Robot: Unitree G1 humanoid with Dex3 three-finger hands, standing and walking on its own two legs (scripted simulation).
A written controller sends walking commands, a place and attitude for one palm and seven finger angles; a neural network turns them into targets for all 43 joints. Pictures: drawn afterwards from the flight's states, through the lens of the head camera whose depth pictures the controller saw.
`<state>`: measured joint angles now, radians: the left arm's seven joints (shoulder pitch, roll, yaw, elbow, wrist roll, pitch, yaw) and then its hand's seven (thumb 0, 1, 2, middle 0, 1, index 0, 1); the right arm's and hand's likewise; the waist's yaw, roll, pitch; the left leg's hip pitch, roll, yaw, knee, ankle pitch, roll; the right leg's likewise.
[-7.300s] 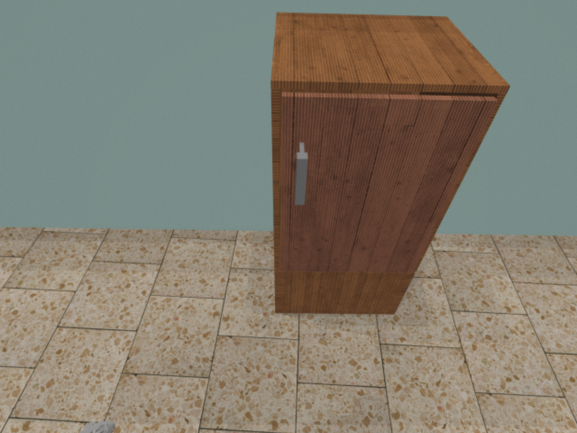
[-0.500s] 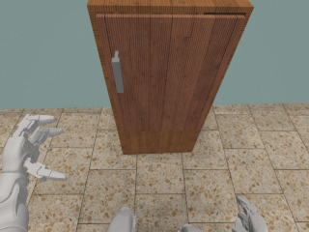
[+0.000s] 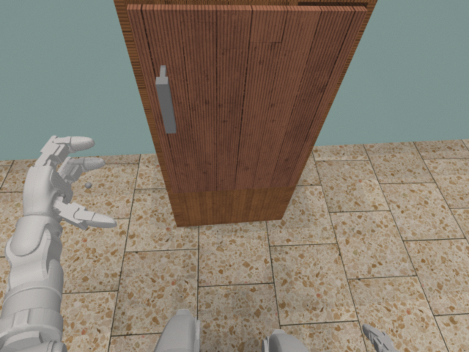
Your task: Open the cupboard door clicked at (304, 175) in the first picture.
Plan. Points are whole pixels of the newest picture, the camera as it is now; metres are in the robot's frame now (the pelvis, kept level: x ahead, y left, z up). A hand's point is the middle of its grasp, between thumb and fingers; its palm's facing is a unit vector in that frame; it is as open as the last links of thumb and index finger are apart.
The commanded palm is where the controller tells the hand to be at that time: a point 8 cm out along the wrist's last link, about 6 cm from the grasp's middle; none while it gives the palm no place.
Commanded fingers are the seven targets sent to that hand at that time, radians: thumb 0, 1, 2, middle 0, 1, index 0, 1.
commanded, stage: move the hooked fingers beside the handle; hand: left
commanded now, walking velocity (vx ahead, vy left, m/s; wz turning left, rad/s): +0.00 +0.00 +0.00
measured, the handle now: (167, 100) +0.58 +0.16 +0.05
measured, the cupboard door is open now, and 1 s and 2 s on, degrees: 0 0 0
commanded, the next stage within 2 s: slide the fingers in behind the handle in 1.84 s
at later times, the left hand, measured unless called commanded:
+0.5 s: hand (115, 151) +0.44 +0.23 +0.06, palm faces +0.12 -0.99 +0.00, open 13.9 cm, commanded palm +0.42 +0.27 +0.05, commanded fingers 0.00 -0.50 0.30 -0.30 -1.20 -0.30 -1.20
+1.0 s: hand (135, 124) +0.51 +0.21 +0.05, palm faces +0.13 -0.99 +0.00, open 13.9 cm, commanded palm +0.50 +0.26 +0.05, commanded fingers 0.00 -0.50 0.30 -0.30 -1.20 -0.30 -1.20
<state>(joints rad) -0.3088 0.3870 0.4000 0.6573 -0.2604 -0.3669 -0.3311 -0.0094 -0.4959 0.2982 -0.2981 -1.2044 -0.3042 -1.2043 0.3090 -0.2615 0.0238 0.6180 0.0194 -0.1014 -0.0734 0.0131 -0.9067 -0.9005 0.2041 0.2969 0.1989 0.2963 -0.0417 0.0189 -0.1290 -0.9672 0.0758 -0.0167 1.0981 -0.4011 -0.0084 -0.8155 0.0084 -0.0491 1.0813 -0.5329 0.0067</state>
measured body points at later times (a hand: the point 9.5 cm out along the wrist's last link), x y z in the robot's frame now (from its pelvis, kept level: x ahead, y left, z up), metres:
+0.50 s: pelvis +0.00 +0.00 -0.01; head +0.09 +0.02 +0.43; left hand +0.43 +0.29 +0.06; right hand +0.07 -0.27 -0.12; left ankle +0.07 +0.12 -0.66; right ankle +0.00 -0.13 -0.66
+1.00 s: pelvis +0.00 +0.00 -0.02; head +0.13 +0.02 +0.41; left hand +0.50 +0.27 +0.06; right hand +0.01 -0.27 -0.13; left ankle +0.07 +0.12 -0.66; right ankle +0.00 -0.13 -0.66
